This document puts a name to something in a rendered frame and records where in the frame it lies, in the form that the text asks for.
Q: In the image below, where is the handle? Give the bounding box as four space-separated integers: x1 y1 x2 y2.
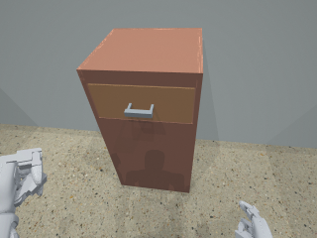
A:
124 103 155 118

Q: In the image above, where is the drawer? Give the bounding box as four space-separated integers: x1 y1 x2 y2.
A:
87 83 195 123

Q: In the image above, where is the robot right hand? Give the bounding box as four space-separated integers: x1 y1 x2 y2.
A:
235 200 273 238

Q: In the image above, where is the cabinet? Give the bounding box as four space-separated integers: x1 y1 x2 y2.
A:
76 28 203 193

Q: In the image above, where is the robot left hand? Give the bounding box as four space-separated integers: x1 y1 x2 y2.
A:
0 148 48 214

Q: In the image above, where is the left robot forearm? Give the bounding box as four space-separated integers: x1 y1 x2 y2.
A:
0 212 20 238

